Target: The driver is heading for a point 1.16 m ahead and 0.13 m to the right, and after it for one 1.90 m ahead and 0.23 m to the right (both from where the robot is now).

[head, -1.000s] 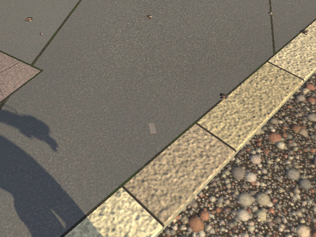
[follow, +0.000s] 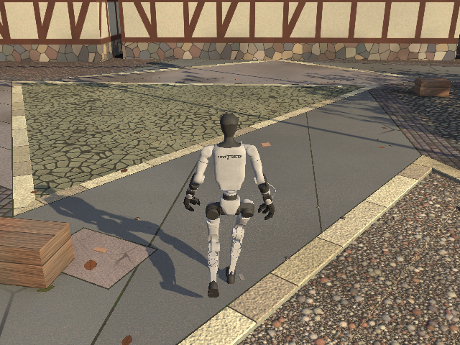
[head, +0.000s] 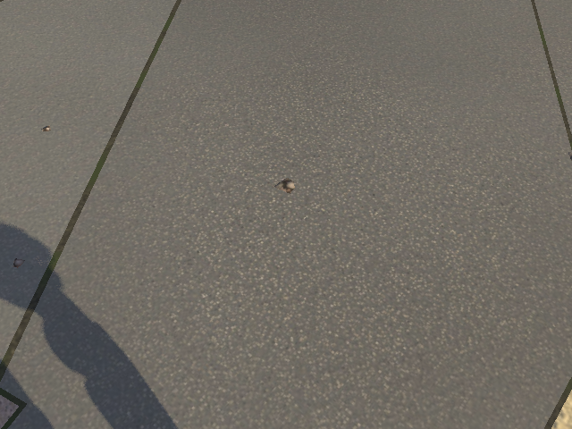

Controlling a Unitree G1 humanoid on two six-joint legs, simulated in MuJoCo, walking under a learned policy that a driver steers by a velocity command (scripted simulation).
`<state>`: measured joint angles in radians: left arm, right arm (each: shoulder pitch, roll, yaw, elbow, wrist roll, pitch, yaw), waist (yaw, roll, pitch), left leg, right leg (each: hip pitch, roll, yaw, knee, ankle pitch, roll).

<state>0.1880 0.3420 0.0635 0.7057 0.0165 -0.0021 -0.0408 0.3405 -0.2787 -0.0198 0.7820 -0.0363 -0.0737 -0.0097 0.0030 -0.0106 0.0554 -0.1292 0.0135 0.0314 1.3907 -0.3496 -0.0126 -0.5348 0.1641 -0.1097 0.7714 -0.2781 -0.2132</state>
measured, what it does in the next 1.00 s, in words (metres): walks ahead, turning right: left foot, then right foot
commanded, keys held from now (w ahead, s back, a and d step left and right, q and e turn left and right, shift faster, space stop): w+e+shift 0.38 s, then w+shift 0.10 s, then shift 0.14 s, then q+shift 0.38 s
